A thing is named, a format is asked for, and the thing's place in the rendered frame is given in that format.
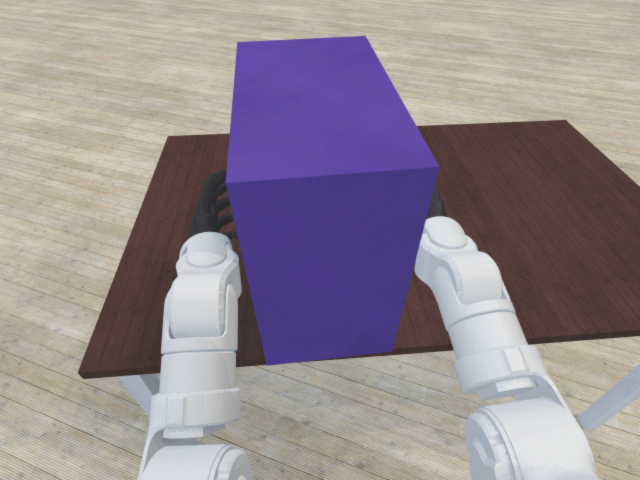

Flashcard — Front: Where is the table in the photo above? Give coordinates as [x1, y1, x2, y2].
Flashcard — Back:
[78, 120, 640, 445]

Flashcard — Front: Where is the left robot upper arm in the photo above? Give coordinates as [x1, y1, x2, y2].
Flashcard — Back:
[141, 444, 253, 480]

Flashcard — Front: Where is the robot right forearm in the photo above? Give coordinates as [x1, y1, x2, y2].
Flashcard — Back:
[414, 216, 596, 473]

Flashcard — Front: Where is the right robot upper arm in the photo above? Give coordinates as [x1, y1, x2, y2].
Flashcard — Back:
[465, 397, 600, 480]

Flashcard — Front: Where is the carton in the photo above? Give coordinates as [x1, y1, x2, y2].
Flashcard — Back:
[226, 36, 439, 366]

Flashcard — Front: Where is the robot left forearm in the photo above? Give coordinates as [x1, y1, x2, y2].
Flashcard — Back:
[137, 232, 242, 480]

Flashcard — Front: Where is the robot left hand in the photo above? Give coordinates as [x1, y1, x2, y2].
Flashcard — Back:
[190, 169, 238, 240]

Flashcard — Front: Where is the robot right hand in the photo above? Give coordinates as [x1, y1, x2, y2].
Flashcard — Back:
[426, 182, 447, 219]

